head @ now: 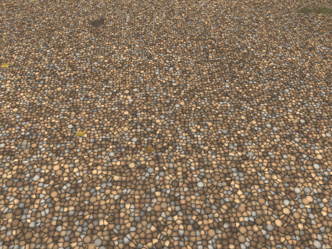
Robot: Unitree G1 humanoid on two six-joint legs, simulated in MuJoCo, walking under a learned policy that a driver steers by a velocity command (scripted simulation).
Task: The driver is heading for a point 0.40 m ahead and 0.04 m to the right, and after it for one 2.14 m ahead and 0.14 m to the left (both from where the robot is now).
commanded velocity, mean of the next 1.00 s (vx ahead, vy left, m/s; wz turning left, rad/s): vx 1.00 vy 0.00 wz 0.21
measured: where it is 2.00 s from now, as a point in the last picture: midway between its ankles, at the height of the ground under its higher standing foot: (139, 74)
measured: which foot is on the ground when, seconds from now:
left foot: up 0.00-0.40, down 0.42-0.78, up 0.80-1.00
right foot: down 0.00-0.42, up 0.44-0.74, down 0.76-1.00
